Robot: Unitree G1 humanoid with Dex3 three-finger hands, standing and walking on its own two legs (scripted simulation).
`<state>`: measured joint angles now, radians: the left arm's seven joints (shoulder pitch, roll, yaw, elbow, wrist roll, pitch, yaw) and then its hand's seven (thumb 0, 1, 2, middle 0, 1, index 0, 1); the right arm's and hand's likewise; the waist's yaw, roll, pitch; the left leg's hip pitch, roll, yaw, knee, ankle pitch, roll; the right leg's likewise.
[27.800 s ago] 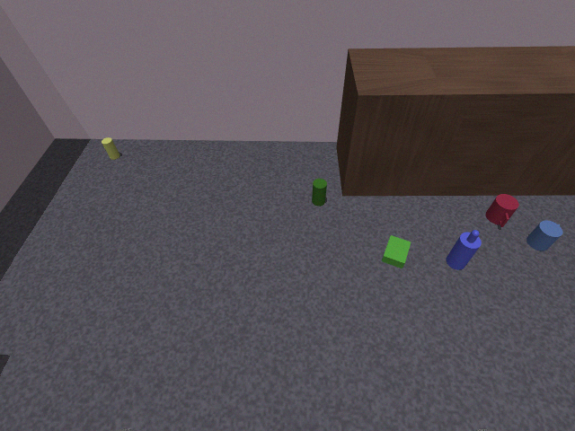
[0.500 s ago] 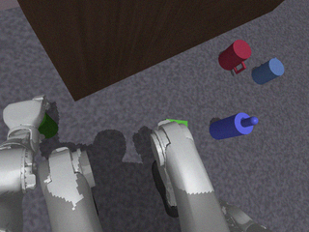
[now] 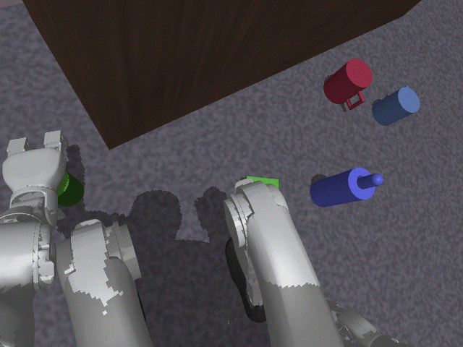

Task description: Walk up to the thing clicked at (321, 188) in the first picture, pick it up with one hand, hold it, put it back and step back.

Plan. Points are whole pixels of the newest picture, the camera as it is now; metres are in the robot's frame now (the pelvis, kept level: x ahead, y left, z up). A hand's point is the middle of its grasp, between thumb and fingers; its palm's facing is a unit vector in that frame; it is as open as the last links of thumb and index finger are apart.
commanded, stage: open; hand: left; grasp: from above
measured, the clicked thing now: (59, 187) +0.41 +0.23 -0.24
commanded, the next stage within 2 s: withdraw in 0.08 s
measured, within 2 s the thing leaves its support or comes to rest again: neither
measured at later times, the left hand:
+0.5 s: hand (28, 168) +0.43 +0.25 -0.15, palm faces -0.25 -0.09 -0.96, open 14.3 cm
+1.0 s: hand (42, 204) +0.35 +0.22 -0.07, palm faces -0.50 -0.05 -0.87, open 13.9 cm
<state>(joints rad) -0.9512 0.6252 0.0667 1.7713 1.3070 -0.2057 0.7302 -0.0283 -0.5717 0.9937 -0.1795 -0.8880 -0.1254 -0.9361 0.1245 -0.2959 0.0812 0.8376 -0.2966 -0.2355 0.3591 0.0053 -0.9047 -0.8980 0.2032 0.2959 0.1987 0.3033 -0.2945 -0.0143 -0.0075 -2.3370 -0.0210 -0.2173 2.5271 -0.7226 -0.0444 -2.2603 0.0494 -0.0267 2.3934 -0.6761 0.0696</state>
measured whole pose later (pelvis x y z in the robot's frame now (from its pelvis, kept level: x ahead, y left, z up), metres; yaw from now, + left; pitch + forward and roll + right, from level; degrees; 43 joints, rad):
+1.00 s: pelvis -0.02 -0.03 +0.09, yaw +7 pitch +31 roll -3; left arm -0.73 0.44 -0.12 1.25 1.23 -0.19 0.36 0.00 -0.54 1.02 -0.21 -0.95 -0.15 -1.00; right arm 0.10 -0.33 -0.04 0.71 -0.10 -0.01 0.11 0.01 -0.93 -0.91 0.20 0.30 0.20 0.30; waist -0.15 -0.02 -0.15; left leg -2.09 -0.01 -0.15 2.19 -0.65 -0.06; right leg -2.07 0.00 -0.01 2.15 -0.62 0.03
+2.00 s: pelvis +0.02 -0.01 +0.28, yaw +9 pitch +23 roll -3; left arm 0.08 0.31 -0.06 0.19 0.25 0.28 0.09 0.01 0.88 0.90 -0.21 -0.31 -0.21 -0.31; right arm 0.06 -0.23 0.00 0.55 0.04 -0.07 -0.04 0.01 -0.90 -0.89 0.20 0.30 0.20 0.30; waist -0.04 0.03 -0.22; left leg -1.38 0.02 -0.10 1.57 -0.61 -0.04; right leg -1.34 -0.02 -0.01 1.52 -0.59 0.04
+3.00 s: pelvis +0.07 -0.01 +0.41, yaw +11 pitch +9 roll -3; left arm 0.50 0.21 0.03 -0.14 -0.05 0.46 0.02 0.01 0.90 0.90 -0.20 -0.30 -0.20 -0.30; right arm 0.29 -0.21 0.03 0.53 0.01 -0.25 -0.18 0.02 -0.90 -0.89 0.21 0.30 0.20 0.30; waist -0.04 0.05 -0.15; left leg -0.71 0.04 -0.09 1.03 -0.48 -0.04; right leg -0.66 -0.02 -0.04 0.96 -0.46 0.03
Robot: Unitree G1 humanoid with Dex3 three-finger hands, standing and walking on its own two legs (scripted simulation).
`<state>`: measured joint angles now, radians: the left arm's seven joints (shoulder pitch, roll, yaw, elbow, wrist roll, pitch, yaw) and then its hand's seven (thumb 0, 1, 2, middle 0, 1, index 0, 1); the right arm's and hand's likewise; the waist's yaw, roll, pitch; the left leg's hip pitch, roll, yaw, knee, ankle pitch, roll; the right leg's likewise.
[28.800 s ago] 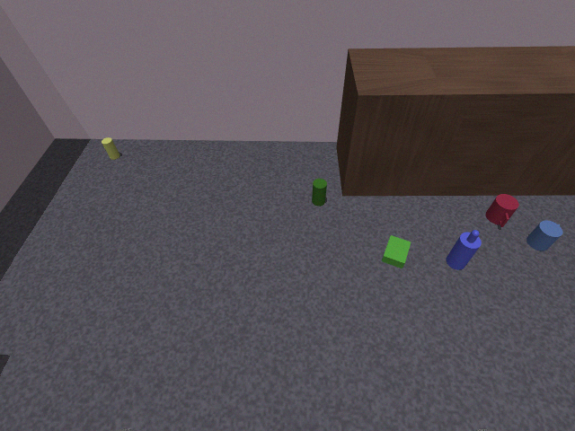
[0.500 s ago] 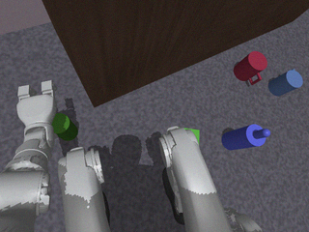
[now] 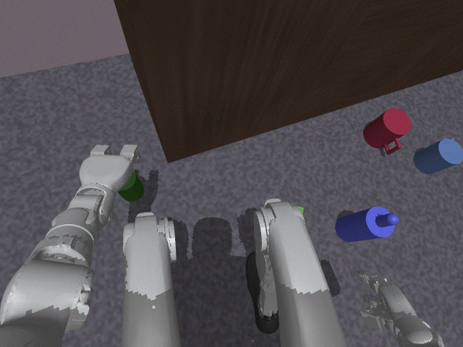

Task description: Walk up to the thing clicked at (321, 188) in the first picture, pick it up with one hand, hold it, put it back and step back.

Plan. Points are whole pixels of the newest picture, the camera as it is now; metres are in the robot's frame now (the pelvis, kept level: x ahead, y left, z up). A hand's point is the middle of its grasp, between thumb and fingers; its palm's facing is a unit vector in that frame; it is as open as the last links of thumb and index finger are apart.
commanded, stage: withdraw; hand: left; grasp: from above
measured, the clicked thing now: (127, 184) +0.46 +0.21 -0.33
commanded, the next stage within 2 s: home in 0.12 s
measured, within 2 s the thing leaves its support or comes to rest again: neither
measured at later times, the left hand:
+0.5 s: hand (80, 152) +0.46 +0.25 -0.10, palm faces -0.38 -0.20 -0.90, open 12.2 cm
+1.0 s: hand (26, 230) +0.29 +0.21 +0.11, palm faces -0.15 -0.85 -0.50, open 7.5 cm
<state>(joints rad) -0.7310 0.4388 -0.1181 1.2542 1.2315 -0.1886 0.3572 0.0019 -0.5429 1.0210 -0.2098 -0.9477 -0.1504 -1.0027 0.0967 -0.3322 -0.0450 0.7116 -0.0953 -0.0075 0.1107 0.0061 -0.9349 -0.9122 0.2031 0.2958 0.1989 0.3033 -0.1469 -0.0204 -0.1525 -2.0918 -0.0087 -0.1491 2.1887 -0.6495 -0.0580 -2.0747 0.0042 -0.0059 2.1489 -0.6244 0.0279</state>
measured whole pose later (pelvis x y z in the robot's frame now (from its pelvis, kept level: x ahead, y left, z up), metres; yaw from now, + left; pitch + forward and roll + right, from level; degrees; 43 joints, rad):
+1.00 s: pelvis +0.04 +0.01 +0.20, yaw +2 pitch +23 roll -3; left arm 0.08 0.31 -0.06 0.19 0.25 0.28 0.09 0.01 0.88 0.90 -0.21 -0.31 -0.21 -0.31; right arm 0.06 -0.23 0.00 0.55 0.04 -0.07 -0.04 0.01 -0.90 -0.89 0.20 0.30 0.20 0.30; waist -0.04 0.03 -0.22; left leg -1.38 0.02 -0.10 1.57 -0.61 -0.04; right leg -1.34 -0.02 -0.01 1.52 -0.59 0.04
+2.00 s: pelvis +0.09 +0.01 +0.32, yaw +4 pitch +9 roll -3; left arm 0.50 0.21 0.03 -0.14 -0.05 0.46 0.02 0.01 0.90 0.90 -0.20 -0.30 -0.20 -0.30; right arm 0.29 -0.21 0.03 0.53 0.01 -0.25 -0.18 0.02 -0.90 -0.89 0.21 0.30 0.20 0.30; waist -0.04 0.05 -0.15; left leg -0.71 0.04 -0.09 1.03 -0.48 -0.04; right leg -0.66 -0.02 -0.04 0.96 -0.46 0.03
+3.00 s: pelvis +0.09 +0.01 +0.32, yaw +4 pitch +10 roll -3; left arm 0.51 0.22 0.03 -0.15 -0.05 0.46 0.02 0.01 0.91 0.90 -0.20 -0.30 -0.20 -0.30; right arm 0.30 -0.22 0.02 0.54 0.01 -0.25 -0.18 0.02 -0.90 -0.89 0.21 0.30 0.20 0.30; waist -0.04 0.05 -0.16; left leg -0.71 0.04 -0.08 1.03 -0.50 -0.04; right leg -0.66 -0.02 -0.03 0.97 -0.47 0.03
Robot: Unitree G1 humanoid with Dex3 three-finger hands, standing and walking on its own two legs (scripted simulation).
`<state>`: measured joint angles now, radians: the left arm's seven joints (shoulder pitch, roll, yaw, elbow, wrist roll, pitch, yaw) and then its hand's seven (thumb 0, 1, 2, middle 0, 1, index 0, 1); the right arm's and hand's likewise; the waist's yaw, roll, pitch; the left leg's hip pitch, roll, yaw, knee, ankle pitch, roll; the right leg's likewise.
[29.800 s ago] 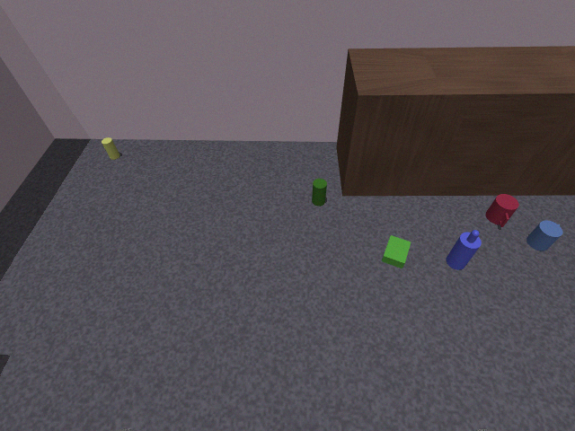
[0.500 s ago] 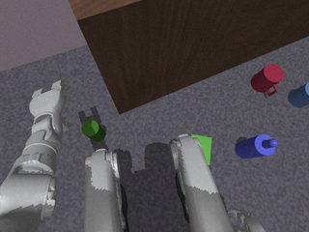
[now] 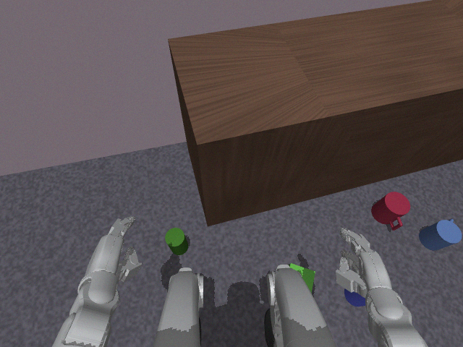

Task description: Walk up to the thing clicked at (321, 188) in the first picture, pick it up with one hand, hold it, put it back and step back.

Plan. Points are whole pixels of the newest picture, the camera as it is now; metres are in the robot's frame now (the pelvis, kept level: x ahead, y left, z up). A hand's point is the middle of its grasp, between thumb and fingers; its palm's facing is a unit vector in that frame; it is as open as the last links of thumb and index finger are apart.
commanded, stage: home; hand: left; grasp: from above
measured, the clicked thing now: (177, 242) +0.43 +0.18 -0.53
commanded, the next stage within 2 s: none
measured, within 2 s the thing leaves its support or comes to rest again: neither
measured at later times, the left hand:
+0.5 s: hand (104, 273) +0.22 +0.18 +0.08, palm faces +0.10 -0.97 -0.22, open 7.4 cm
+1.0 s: hand (101, 282) +0.21 +0.18 +0.08, palm faces +0.08 -0.98 -0.20, open 7.4 cm
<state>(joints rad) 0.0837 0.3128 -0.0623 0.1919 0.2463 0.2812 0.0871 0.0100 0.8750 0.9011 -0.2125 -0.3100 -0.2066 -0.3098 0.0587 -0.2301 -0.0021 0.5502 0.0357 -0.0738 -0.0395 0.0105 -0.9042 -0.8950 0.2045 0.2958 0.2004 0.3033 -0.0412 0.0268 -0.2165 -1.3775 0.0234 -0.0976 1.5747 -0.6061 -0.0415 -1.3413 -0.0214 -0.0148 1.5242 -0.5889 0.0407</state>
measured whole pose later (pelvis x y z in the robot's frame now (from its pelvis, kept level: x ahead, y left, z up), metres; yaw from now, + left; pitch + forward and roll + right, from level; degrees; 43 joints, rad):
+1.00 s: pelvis +0.05 +0.00 +0.12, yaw +2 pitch +9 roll -3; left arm 0.50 0.21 0.03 -0.14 -0.05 0.46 0.02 0.01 0.90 0.90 -0.20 -0.30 -0.20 -0.30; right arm 0.29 -0.21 0.03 0.53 0.01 -0.25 -0.18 0.02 -0.90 -0.89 0.21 0.30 0.20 0.30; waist -0.04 0.05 -0.15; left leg -0.71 0.04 -0.09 1.03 -0.48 -0.04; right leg -0.66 -0.02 -0.04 0.96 -0.46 0.03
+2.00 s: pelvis +0.06 +0.00 +0.12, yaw +2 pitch +10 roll -3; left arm 0.51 0.22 0.03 -0.15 -0.05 0.46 0.02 0.01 0.91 0.90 -0.20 -0.30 -0.20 -0.30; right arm 0.30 -0.22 0.02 0.54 0.01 -0.25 -0.18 0.02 -0.90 -0.89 0.21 0.30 0.20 0.30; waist -0.04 0.05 -0.16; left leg -0.71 0.04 -0.08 1.03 -0.50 -0.04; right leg -0.66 -0.02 -0.03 0.97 -0.47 0.03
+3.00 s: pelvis +0.05 +0.01 +0.16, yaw +2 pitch -2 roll -1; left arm 0.24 0.29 0.05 0.89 0.04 0.03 0.03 0.01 0.91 0.90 -0.20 -0.30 -0.20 -0.30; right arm 0.21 -0.29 -0.06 0.94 -0.04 0.00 -0.02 0.01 -0.90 -0.90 0.21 0.30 0.20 0.30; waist 0.02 0.00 0.05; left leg -0.32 0.00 -0.05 0.72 -0.36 -0.01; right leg -0.29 -0.06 -0.01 0.69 -0.36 0.05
